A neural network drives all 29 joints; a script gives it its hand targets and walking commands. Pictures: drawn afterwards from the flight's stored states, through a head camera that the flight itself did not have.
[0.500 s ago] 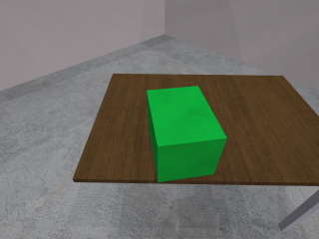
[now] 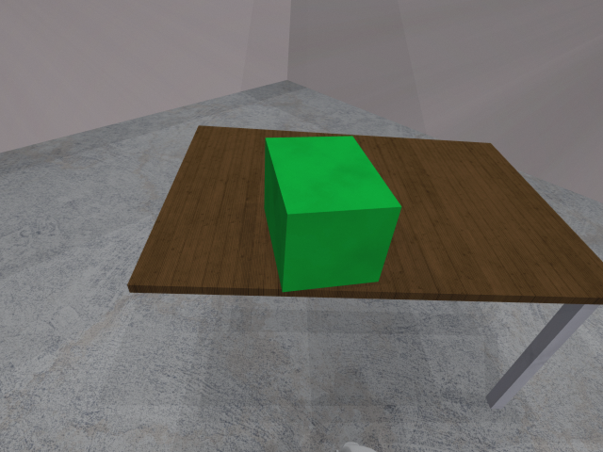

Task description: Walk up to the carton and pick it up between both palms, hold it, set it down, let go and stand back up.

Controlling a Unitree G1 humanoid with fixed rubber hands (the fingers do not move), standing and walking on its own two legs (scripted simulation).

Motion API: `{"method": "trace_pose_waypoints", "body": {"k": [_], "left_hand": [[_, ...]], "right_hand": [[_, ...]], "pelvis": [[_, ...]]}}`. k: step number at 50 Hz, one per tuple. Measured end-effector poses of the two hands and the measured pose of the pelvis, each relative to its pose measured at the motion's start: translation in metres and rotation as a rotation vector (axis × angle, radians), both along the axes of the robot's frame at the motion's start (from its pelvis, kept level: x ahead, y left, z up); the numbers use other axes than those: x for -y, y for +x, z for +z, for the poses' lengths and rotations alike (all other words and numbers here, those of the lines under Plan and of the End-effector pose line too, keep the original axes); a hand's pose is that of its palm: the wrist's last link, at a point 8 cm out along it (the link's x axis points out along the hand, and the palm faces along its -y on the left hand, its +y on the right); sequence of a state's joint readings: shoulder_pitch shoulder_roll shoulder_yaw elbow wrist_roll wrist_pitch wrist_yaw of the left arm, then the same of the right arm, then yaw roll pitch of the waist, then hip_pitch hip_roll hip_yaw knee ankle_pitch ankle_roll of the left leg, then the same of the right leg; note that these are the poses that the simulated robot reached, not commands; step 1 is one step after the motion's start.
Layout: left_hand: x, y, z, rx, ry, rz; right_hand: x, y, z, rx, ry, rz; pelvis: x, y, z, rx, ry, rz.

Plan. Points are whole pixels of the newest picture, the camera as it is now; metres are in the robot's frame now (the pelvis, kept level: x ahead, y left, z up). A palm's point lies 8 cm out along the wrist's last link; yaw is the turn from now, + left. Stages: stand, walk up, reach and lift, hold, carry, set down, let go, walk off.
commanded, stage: stand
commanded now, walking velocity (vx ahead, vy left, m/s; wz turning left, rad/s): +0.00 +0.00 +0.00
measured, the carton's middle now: (320, 207) +0.65 -0.02 +0.00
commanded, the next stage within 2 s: none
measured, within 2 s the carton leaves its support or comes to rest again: neither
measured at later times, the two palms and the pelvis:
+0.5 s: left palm out of the picture +0.06 +0.23 -0.11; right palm out of the picture +0.12 -0.29 -0.09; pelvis +0.08 -0.02 +0.03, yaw +5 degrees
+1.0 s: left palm (156, 380) +0.26 +0.23 -0.06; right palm (468, 389) +0.30 -0.28 -0.11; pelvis +0.18 -0.03 +0.03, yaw +5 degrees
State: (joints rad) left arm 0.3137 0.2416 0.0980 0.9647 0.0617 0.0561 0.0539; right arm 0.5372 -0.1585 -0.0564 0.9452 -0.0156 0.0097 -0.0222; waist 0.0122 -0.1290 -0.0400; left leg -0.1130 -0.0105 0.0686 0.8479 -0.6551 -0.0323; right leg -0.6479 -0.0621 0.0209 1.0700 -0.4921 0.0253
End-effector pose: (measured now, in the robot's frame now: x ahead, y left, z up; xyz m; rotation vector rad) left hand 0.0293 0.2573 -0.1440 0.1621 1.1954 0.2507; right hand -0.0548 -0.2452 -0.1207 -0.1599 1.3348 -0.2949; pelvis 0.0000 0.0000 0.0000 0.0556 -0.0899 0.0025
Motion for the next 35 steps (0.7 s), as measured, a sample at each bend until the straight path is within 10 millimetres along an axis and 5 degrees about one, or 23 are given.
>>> {"method": "trace_pose_waypoints", "body": {"k": [5, 8, 11, 16, 21, 25, 30, 35], "left_hand": [[-0.004, 0.061, 0.034, 0.13, 0.023, -0.08], [0.002, 0.093, 0.053, 0.201, 0.039, -0.112], [0.017, 0.114, 0.059, 0.2, 0.064, -0.154], [0.035, 0.094, 0.053, 0.092, 0.048, -0.118], [0.035, 0.043, 0.049, -0.091, 0.013, -0.02], [0.024, 0.027, 0.037, -0.165, -0.001, 0.027], [0.008, 0.05, 0.011, -0.175, -0.025, 0.05], [0.011, 0.106, 0.021, -0.11, -0.02, 0.001]], "right_hand": [[-0.01, -0.083, 0.006, -0.209, 0.021, -0.083], [-0.008, -0.092, 0.013, -0.278, 0.045, -0.085], [0.001, -0.077, 0.011, -0.293, 0.079, -0.082], [0.024, -0.008, 0.013, -0.24, 0.082, 0.05], [0.047, 0.095, 0.023, -0.095, 0.016, 0.195], [0.045, 0.17, 0.031, 0.03, -0.028, 0.262], [0.029, 0.234, 0.034, 0.158, -0.064, 0.294], [0.02, 0.274, 0.038, 0.208, -0.049, 0.269]], "pelvis": [[0.008, 0.019, 0.013, -0.006, -0.001, 0.021], [0.017, 0.031, 0.017, -0.004, -0.012, 0.005], [0.028, 0.037, 0.014, 0.001, -0.048, -0.01], [0.037, 0.043, 0.02, -0.005, -0.061, 0.026], [0.029, 0.058, 0.03, -0.004, -0.09, 0.046], [0.02, 0.079, 0.026, -0.008, -0.119, 0.079], [0.011, 0.107, 0.011, 0.002, -0.064, 0.078], [0.014, 0.131, 0.018, -0.008, -0.028, 0.067]]}}
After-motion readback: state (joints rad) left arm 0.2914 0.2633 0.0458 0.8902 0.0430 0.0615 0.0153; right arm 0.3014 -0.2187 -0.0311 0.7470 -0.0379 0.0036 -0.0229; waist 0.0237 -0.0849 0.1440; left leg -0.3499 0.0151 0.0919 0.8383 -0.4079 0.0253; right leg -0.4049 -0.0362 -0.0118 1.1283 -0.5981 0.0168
